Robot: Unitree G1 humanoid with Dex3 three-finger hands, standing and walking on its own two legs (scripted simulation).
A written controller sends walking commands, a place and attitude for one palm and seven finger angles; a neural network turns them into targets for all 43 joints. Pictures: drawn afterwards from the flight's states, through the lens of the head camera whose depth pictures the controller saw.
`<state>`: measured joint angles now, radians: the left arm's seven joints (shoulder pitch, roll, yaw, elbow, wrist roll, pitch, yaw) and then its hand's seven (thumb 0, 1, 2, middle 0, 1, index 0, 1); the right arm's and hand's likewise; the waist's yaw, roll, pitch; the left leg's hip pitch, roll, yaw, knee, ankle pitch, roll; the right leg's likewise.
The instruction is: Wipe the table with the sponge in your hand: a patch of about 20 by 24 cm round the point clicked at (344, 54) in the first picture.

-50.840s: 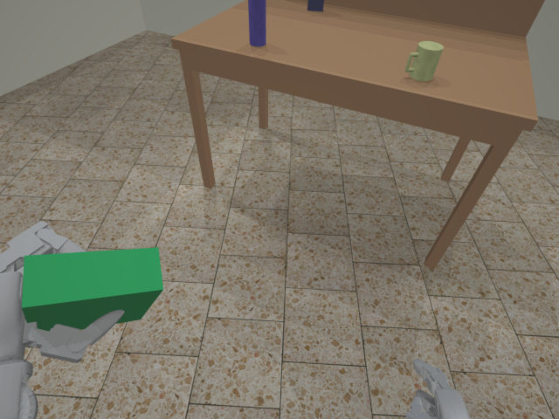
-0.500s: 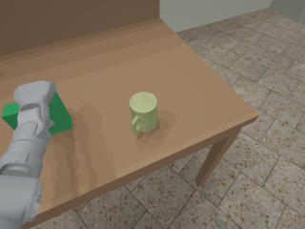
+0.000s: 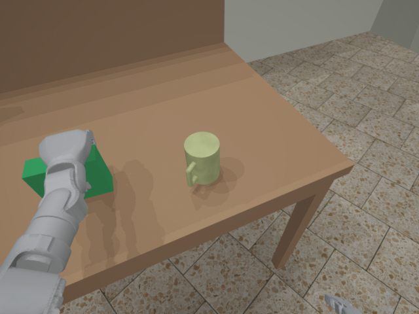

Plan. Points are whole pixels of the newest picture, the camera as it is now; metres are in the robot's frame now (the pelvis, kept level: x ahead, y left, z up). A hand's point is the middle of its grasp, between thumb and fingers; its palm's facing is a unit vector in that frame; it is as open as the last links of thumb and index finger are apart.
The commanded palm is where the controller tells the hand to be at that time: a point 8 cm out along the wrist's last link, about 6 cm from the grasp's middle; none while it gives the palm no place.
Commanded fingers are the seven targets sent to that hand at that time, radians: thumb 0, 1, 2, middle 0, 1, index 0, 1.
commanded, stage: wipe back along the middle lane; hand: left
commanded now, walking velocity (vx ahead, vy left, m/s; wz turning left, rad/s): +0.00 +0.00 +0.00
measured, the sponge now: (76, 181) +0.37 +0.32 +0.03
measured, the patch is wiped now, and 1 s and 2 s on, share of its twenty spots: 0.70 0.85 0.90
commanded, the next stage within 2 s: slide across to the third lane in 1.00 s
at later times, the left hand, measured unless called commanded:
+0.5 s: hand (80, 179) +0.34 +0.29 +0.07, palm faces +0.02 -0.03 -1.00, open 9.2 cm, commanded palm +0.30 +0.26 +0.11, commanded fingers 0.00 0.10 1.30 -1.20 -1.60 -1.20 -1.60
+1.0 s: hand (85, 200) +0.30 +0.26 +0.08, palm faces +0.05 -0.05 -1.00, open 9.1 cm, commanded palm +0.25 +0.23 +0.11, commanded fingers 0.00 0.10 1.30 -1.20 -1.60 -1.20 -1.60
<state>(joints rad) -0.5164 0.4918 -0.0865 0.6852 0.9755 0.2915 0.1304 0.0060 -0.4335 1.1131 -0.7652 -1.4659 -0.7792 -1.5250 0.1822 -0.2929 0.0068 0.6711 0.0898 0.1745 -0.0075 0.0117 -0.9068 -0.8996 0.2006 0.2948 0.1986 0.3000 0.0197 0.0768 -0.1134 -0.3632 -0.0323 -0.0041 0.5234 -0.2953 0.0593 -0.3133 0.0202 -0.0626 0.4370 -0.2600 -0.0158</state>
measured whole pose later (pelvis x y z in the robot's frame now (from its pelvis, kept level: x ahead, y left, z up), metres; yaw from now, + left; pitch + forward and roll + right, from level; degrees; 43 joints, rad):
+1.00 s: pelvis +0.00 -0.01 +0.00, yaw +0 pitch +3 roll -1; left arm -0.11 0.40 -0.19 0.10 0.97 0.54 0.10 0.04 -0.42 1.09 -0.71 -1.50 -0.80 -1.47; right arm 0.08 -0.29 0.04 0.61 0.09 0.15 0.02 0.01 -0.91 -0.90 0.20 0.29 0.20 0.30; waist 0.08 0.10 -0.09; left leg -0.26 -0.03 0.00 0.53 -0.31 0.05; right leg -0.23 0.02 -0.06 0.47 -0.29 -0.02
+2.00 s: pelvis -0.02 -0.04 +0.00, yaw +0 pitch +1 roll +0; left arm -0.35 0.26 -0.36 0.35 0.96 0.58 0.13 0.00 -0.46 1.09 -0.77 -1.45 -0.86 -1.39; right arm 0.05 -0.27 0.04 0.68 0.09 0.14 0.02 0.02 -0.91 -0.90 0.20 0.29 0.20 0.30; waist 0.09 0.10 -0.09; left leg -0.24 -0.02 -0.01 0.49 -0.27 0.01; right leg -0.23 0.03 -0.07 0.49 -0.28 -0.06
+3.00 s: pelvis -0.03 -0.06 +0.00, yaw -1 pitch +9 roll +0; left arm -0.77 0.44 -0.08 1.03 0.98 0.27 0.17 -0.01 -0.52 1.14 -0.81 -1.41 -0.88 -1.39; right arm 0.22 -0.29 0.01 0.73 0.08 0.13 -0.03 0.01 -0.91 -0.90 0.20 0.29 0.20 0.30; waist -0.04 0.07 -0.11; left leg -0.44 0.02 -0.01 0.54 -0.25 0.01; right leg -0.42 0.08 -0.07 0.49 -0.24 -0.09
